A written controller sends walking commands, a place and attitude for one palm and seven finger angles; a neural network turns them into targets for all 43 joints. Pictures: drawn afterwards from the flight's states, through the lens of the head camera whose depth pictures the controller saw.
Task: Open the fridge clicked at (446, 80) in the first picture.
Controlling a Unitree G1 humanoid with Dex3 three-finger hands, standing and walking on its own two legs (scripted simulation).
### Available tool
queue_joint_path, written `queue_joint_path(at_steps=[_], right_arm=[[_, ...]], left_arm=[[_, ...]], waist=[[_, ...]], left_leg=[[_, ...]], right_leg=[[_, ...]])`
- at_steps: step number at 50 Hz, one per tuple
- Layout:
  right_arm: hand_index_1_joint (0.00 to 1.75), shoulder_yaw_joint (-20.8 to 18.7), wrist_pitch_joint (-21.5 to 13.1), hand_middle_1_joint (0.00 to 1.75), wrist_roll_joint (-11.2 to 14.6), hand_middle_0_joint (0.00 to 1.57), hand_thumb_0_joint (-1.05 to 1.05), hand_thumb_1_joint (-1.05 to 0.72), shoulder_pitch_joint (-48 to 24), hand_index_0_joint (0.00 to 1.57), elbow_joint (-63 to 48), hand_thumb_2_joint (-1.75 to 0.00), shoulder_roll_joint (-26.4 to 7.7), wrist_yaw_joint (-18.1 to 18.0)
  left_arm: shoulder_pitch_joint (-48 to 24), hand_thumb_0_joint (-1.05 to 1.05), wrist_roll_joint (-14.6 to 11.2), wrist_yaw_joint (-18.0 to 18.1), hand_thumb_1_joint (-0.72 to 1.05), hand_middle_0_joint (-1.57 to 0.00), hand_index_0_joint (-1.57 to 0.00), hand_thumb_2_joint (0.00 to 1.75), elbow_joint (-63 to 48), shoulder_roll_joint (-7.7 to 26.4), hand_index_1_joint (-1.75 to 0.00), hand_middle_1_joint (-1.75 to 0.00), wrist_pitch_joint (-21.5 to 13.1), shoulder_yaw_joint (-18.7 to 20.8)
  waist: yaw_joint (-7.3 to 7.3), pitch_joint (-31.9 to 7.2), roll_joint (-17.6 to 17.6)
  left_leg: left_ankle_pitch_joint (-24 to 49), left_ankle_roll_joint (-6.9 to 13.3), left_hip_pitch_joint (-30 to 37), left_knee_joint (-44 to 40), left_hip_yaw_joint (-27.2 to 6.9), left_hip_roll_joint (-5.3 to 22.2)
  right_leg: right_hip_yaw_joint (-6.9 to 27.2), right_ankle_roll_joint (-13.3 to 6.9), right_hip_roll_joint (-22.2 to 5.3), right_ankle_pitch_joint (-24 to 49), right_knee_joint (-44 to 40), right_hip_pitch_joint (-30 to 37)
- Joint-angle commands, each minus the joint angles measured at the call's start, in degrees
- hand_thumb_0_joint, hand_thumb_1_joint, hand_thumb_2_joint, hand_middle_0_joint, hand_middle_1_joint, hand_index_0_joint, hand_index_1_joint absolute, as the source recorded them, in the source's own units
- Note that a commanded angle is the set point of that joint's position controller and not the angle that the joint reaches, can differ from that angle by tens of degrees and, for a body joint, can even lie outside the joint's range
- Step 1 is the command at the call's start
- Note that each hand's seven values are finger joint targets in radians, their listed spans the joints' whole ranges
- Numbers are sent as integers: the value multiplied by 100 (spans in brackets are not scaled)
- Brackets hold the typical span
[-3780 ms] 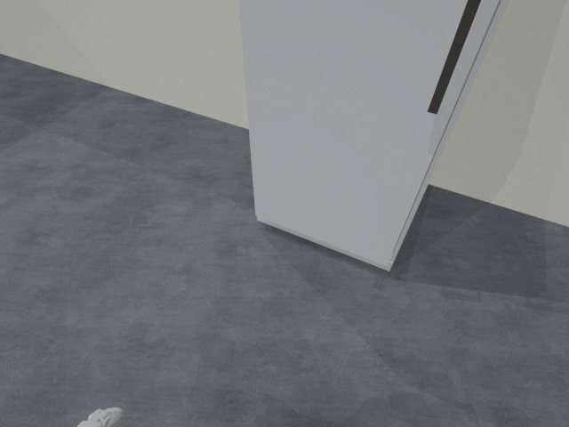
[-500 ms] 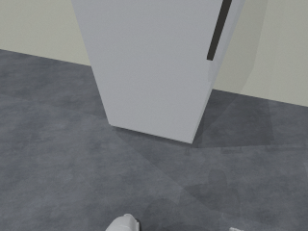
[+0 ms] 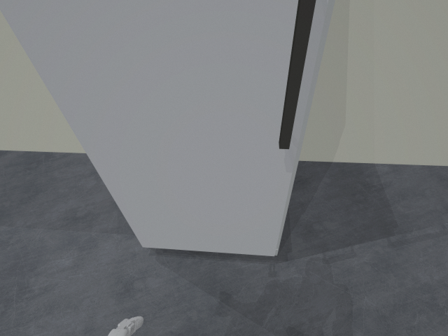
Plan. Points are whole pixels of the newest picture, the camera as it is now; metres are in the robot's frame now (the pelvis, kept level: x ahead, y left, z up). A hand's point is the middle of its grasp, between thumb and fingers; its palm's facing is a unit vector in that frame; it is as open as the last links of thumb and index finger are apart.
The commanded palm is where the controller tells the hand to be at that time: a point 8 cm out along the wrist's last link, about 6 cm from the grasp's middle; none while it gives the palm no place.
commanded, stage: come to a stop and stand still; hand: right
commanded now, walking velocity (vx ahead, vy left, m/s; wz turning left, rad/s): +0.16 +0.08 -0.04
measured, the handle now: (296, 55) +0.53 -0.12 +0.25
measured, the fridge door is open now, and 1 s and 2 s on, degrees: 0 0 0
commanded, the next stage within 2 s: look again from close up in 1.60 s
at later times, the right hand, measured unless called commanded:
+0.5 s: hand out of the picture +0.11 -0.14 -0.15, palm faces +0.09 +0.96 -0.27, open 7.3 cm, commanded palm none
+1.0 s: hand out of the picture -0.01 -0.19 -0.16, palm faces +0.04 +0.98 -0.17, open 7.4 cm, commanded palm none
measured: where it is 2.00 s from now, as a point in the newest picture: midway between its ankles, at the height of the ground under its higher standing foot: outside the picture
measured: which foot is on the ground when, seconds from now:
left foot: up 0.00-0.26, down 0.28-0.70, up 0.72-1.00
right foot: down 0.00-0.30, up 0.32-0.68, down 0.70-1.00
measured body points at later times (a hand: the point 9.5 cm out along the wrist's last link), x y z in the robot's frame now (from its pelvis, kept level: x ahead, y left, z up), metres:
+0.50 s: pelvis +0.05 +0.05 +0.01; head +0.08 +0.08 +0.45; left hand +0.10 +0.30 -0.16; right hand +0.11 -0.19 -0.13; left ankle +0.12 +0.18 -0.73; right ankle +0.00 -0.07 -0.65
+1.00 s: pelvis +0.01 +0.00 +0.02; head +0.02 -0.02 +0.47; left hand +0.00 +0.22 -0.12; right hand -0.01 -0.24 -0.15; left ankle -0.02 +0.13 -0.67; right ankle -0.01 -0.10 -0.73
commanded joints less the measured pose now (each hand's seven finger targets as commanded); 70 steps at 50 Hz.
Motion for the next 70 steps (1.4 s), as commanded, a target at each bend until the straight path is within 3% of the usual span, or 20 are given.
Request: queue_joint_path(at_steps=[1, 6, 12, 15, 16, 18, 23, 29, 32, 33, 35, 36, 41, 47, 52, 55, 57, 58, 60, 70], right_arm=[[30, -146, -88, 30, -44, 20, 0, -90, -407, 20, -628, -90, -587, -1], [30, -64, 91, 30, 4, 20, 0, -90, 57, 20, -437, -90, 25, -66], [30, -129, 121, 30, -28, 20, 0, -90, 130, 20, -516, -90, -470, -154], [30, -273, 70, 30, -66, 20, 0, -90, -15, 20, -660, -90, -1325, -199], [30, -295, 104, 30, -64, 20, 0, -90, -22, 20, -711, -90, -1353, -212], [30, -312, 119, 30, -60, 20, 0, -90, -292, 20, -728, -90, -1199, -292], [30, -364, 150, 30, -62, 20, 0, -90, -646, 20, -1025, -90, -1196, -404], [30, -422, 221, 30, -151, 20, 0, -90, -882, 20, -1232, -90, -1384, -324], [30, -388, 288, 30, -129, 20, 0, -90, -1160, 20, -1308, -90, -1342, -267], [30, -330, 325, 30, -82, 20, 0, -90, -1199, 20, -1324, -90, -1204, -246], [30, -173, 392, 30, 31, 20, 0, -90, -1220, 20, -1427, -90, -474, -203], [30, -203, 380, 30, -13, 20, 0, -90, -1270, 20, -1426, -90, -617, -187], [30, -237, 306, 30, -71, 20, 0, -90, -520, 20, -824, -90, -647, -11], [30, -160, 269, 30, -51, 20, 0, -90, -906, 20, -949, -90, -572, 18], [30, -64, 246, 30, 36, 20, 0, -90, -818, 20, -836, -90, -309, -15], [30, -55, 165, 30, 41, 20, 0, -90, -267, 20, -482, -90, -322, -79], [30, -67, 49, 30, 39, 20, 0, -90, -121, 20, -331, -90, -709, -179], [30, -59, 29, 30, 57, 20, 0, -90, -225, 20, -305, -90, -824, -193], [30, -49, -2, 30, 60, 20, 0, -90, -437, 20, -298, -90, -749, -203], [30, 60, 45, 30, 97, 20, 0, -90, -438, 20, -229, -90, -531, -250]], left_arm=[[1336, 0, -56, 193, 90, -20, -20, 90, 228, 1057, -30, -30, 36, 237], [765, 0, -56, 225, 90, -20, -20, 90, 184, 625, -30, -30, -20, 114], [662, 0, -121, 190, 90, -20, -20, 90, 266, 904, -30, -30, 220, 241], [1101, 0, -160, 124, 90, -20, -20, 90, 204, 469, -30, -30, 408, 275], [1023, 0, -150, 147, 90, -20, -20, 90, 175, 456, -30, -30, 497, 293], [861, 0, -123, 161, 90, -20, -20, 90, 176, 535, -30, -30, 588, 305], [639, 0, -77, 36, 90, -20, -20, 90, -3, 686, -30, -30, 708, 346], [648, 0, -99, -64, 90, -20, -20, 90, -176, 613, -30, -30, 619, 296], [1375, 0, -129, -47, 90, -20, -20, 90, 21, 567, -30, -30, 483, 234], [1653, 0, -130, -26, 90, -20, -20, 90, 122, 639, -30, -30, 433, 217], [1396, 0, -13, 37, 90, -20, -20, 90, -43, 1401, -30, -30, 355, 337], [808, 0, -4, 72, 90, -20, -20, 90, -256, 1433, -30, -30, 372, 291], [666, 0, -52, 188, 90, -20, -20, 90, -131, 1050, -30, -30, 205, 149], [1692, 0, -25, 295, 90, -20, -20, 90, 313, 1001, -30, -30, 155, 209], [1628, 0, -17, 307, 90, -20, -20, 90, 534, 1028, -30, -30, 206, 192], [1510, 0, -108, 269, 90, -20, -20, 90, 662, 892, -30, -30, 207, 173], [1536, 0, -173, 213, 90, -20, -20, 90, 658, 385, -30, -30, 179, 44], [1479, 0, -153, 191, 90, -20, -20, 90, 637, 244, -30, -30, 195, -12], [1563, 0, -95, 193, 90, -20, -20, 90, 789, 210, -30, -30, 264, -22], [1445, 0, -122, 231, 90, -20, -20, 90, 997, 377, -30, -30, 290, -47]], waist=[[530, 259, -1038], [77, -35, -921], [-9, -189, -955], [100, -507, 723], [-6, -438, 599], [-13, -311, 1142], [-20, -537, 706], [-34, -442, 1141], [313, -473, 1101], [451, -496, 625], [523, 336, -2256], [320, 743, -1902], [99, 638, -863], [528, 167, -909], [454, -141, -1235], [179, -304, -921], [189, -393, 214], [229, -220, 492], [288, -81, 733], [236, 314, -222]], left_leg=[[61, -168, -2429, 2213, -824, 563], [934, -416, -1048, 350, -630, 555], [2635, -424, -55, -1798, -408, 457], [5728, 558, 252, -2271, -1945, 2244], [6016, 824, 46, -2357, -2003, 2441], [5926, 966, 33, -2326, -2113, 2315], [4637, 808, 161, -2377, -1729, 2154], [1703, 654, -446, -2907, -1860, 1963], [508, 257, -1089, -2787, -1594, 1498], [-29, 18, -1534, -2408, -1367, 1214], [-224, -506, -2192, -289, -504, 96], [253, -421, -1747, 72, -1051, 309], [1136, -459, -2055, 1260, -1044, 125], [697, -502, -2262, 343, -961, 310], [373, -400, -930, -1130, -713, 160], [1978, -383, 354, -2524, -591, 162], [2858, -49, 1186, -2781, -1634, 1184], [2935, 195, 820, -2832, -1750, 1508], [2737, 271, 284, -2847, -1615, 1211], [2881, -54, 130, -2718, -1153, 657]], right_leg=[[2396, -977, -2044, 1424, -2196, 1421], [622, -520, -1101, 3457, -1886, 669], [474, -97, -759, 2316, -979, 679], [136, 394, 317, -1494, 853, 13], [410, 360, 330, -2031, 1645, -8], [889, 373, 294, -1936, 2764, -568], [1099, 529, 281, -1201, 3052, -865], [751, 448, 279, -1214, 1303, -83], [424, 348, 433, -575, -442, 1085], [483, 347, 395, -331, -1098, 1644], [3020, -101, -1334, -2752, -3053, 225], [3090, -340, -1602, -2971, -3352, -770], [1980, -290, -932, -1394, -2928, 292], [2061, -677, -1368, 859, -2434, 1915], [1773, -634, -1201, 2441, -1867, 1577], [1384, -194, -734, 1628, -1437, 864], [771, 255, -169, 247, -942, -19], [597, 345, 13, -374, -968, -7], [615, 367, -35, -36, -1005, 459], [755, 347, -233, 972, -1458, 940]])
